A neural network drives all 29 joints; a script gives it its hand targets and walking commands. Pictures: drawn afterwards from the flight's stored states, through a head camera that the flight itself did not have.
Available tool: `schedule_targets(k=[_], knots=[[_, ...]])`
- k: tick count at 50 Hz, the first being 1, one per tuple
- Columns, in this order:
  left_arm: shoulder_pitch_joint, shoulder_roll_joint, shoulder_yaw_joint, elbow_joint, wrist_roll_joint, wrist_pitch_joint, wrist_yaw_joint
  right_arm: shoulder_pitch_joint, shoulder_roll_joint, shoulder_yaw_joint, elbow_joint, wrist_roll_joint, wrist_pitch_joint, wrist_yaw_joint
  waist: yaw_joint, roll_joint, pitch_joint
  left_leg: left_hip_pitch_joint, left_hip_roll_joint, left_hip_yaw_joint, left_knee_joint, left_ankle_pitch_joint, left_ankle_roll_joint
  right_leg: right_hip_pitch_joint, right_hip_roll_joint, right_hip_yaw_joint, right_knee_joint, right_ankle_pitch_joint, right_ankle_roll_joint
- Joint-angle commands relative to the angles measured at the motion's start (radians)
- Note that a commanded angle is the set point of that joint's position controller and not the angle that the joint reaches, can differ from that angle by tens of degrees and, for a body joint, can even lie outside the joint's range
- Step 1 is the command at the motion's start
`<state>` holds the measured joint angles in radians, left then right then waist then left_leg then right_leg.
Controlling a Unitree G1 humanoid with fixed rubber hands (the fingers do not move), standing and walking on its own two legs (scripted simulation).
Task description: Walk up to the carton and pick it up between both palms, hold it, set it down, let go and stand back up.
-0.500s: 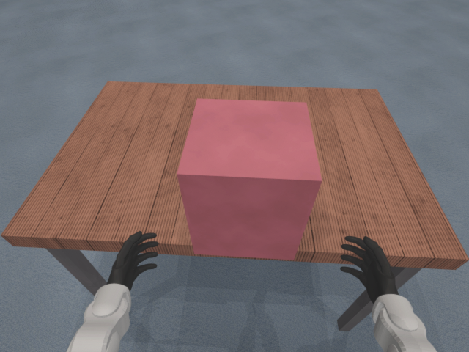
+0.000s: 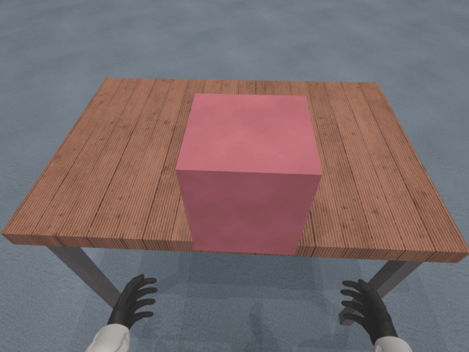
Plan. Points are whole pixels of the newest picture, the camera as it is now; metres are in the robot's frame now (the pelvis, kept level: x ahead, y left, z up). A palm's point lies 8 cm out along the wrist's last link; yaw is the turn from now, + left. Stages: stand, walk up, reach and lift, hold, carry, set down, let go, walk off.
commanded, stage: let go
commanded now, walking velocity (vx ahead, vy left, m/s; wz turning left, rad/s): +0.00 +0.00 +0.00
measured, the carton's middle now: (247, 177) +0.43 +0.02 +0.05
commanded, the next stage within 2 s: stand in 0.34 s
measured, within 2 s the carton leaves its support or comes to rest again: neither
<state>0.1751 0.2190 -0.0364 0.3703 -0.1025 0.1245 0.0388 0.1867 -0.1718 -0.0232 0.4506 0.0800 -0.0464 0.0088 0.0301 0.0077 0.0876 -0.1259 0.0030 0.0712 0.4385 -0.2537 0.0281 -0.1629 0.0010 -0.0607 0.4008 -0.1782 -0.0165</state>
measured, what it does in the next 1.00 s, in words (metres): stands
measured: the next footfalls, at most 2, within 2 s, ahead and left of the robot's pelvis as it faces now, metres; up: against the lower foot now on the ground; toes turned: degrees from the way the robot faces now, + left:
none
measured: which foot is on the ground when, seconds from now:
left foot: down 0.00-1.00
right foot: down 0.00-1.00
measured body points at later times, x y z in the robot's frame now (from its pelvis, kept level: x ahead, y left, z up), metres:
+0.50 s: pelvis +0.01 +0.00 -0.01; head +0.01 +0.00 +0.44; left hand +0.15 +0.23 -0.11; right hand +0.13 -0.25 -0.12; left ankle +0.00 +0.09 -0.74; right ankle +0.03 -0.11 -0.74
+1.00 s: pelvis +0.02 +0.01 -0.01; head +0.00 +0.01 +0.44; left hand +0.11 +0.23 -0.14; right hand -0.01 -0.23 -0.16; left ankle -0.01 +0.09 -0.74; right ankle +0.03 -0.11 -0.74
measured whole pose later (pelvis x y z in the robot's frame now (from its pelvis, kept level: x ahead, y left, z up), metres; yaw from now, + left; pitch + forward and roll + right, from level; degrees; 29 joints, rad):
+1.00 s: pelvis +0.02 +0.01 -0.01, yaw -7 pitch +0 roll +0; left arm 0.35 0.17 0.00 0.83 0.03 -0.02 0.01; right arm 0.39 -0.20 -0.04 0.92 -0.04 0.02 -0.01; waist -0.02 0.01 -0.05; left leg -0.19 0.02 0.20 0.53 -0.34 0.05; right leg -0.31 0.03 0.07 0.56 -0.25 0.00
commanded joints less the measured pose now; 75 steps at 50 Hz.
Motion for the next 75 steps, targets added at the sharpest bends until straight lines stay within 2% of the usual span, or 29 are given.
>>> schedule_targets(k=[1,3,6,8,17,18,19,20,21,23,26,30,35,40,55,75], knots=[[-0.104,0.113,0.051,-0.159,0.017,-0.039,0.005,-0.089,-0.109,-0.053,-0.133,-0.022,-0.069,0.007,-0.002,0.007,-0.166,-0.101,0.019,-0.042,-0.103,0.164,-0.046,0.158,-0.001,0.079,-0.045,0.07,-0.026],[-0.105,0.102,0.043,-0.085,0.036,-0.035,0.007,-0.092,-0.112,-0.054,-0.05,-0.043,-0.076,0.013,-0.011,0.012,-0.133,-0.111,0.022,-0.039,-0.101,0.15,-0.048,0.146,0.0,0.075,-0.042,0.054,-0.028],[-0.106,0.108,0.044,-0.1,0.035,-0.051,0.013,-0.092,-0.107,-0.059,-0.049,-0.048,-0.103,0.02,-0.007,0.011,-0.146,-0.113,0.025,-0.033,-0.1,0.146,-0.044,0.148,0.0,0.072,-0.033,0.058,-0.026],[-0.1,0.103,0.042,-0.053,0.046,-0.05,0.014,-0.088,-0.106,-0.059,0.005,-0.062,-0.113,0.024,-0.011,0.012,-0.13,-0.112,0.028,-0.032,-0.099,0.141,-0.043,0.14,-0.001,0.07,-0.031,0.056,-0.026],[-0.081,0.106,0.048,-0.023,0.059,-0.041,0.011,-0.078,-0.106,-0.056,0.078,-0.076,-0.155,0.026,-0.012,0.006,-0.13,-0.08,0.025,-0.017,-0.091,0.178,-0.045,0.137,0.0,0.064,-0.028,0.105,-0.017],[0.122,0.165,0.101,0.126,0.197,-0.122,-0.013,0.069,-0.196,-0.103,0.179,-0.153,-0.039,0.012,-0.004,0.077,-0.164,0.019,0.118,-0.052,0.004,0.192,0.0,-0.064,-0.109,0.15,0.01,0.249,-0.007],[0.147,0.185,0.103,0.162,0.191,-0.145,-0.029,0.104,-0.21,-0.1,0.173,-0.165,0.014,0.003,-0.033,0.045,-0.151,0.039,0.135,-0.064,0.005,0.071,0.019,-0.141,-0.09,0.142,0.01,0.14,-0.005],[0.105,0.162,0.094,0.156,0.183,-0.164,-0.042,0.113,-0.205,-0.096,0.161,-0.158,0.033,0.001,-0.051,0.025,-0.158,0.018,0.143,-0.086,0.016,0.111,0.031,-0.121,-0.086,0.139,0.044,0.209,-0.009],[0.079,0.136,0.087,0.156,0.174,-0.177,-0.05,0.116,-0.188,-0.086,0.167,-0.144,0.04,0.001,-0.054,0.01,-0.189,-0.01,0.14,-0.075,0.03,0.143,0.034,-0.088,-0.085,0.137,0.074,0.257,-0.018],[0.084,0.108,0.078,0.172,0.16,-0.186,-0.058,0.09,-0.181,-0.078,0.183,-0.133,0.043,0.002,-0.048,-0.019,-0.195,-0.013,0.126,-0.054,0.043,0.05,0.028,-0.136,-0.079,0.159,0.072,0.239,-0.027],[0.091,0.12,0.078,0.196,0.158,-0.185,-0.06,0.087,-0.174,-0.07,0.198,-0.131,0.041,0.007,-0.049,-0.04,-0.134,-0.074,0.124,-0.065,0.035,-0.022,0.03,-0.183,-0.087,0.191,0.061,0.202,-0.043],[0.133,0.121,0.078,0.234,0.154,-0.184,-0.053,0.112,-0.186,-0.067,0.233,-0.128,0.038,0.002,-0.044,-0.026,-0.104,-0.088,0.145,-0.08,0.012,0.007,0.043,-0.211,-0.077,0.205,0.068,0.172,-0.05],[0.179,0.112,0.076,0.278,0.146,-0.181,-0.043,0.161,-0.19,-0.06,0.284,-0.123,0.036,-0.01,-0.038,-0.008,-0.104,-0.086,0.147,-0.066,-0.007,0.047,0.049,-0.193,-0.071,0.214,0.074,0.169,-0.054],[0.204,0.1,0.075,0.322,0.14,-0.172,-0.033,0.209,-0.189,-0.053,0.335,-0.12,0.04,-0.021,-0.039,-0.002,-0.071,-0.093,0.148,-0.058,-0.039,0.009,0.051,-0.2,-0.064,0.218,0.065,0.137,-0.053],[0.221,0.055,0.065,0.46,0.132,-0.153,-0.013,0.269,-0.14,-0.039,0.486,-0.113,0.05,-0.039,-0.044,-0.021,-0.006,-0.077,0.158,-0.027,-0.102,-0.044,0.061,-0.218,-0.038,0.211,0.052,0.099,-0.039],[0.223,-0.008,0.04,0.637,0.125,-0.128,0.007,0.291,-0.073,-0.022,0.636,-0.108,0.058,-0.054,-0.05,-0.02,0.035,-0.04,0.156,0.004,-0.132,-0.02,0.065,-0.191,-0.03,0.2,0.045,0.103,-0.021]])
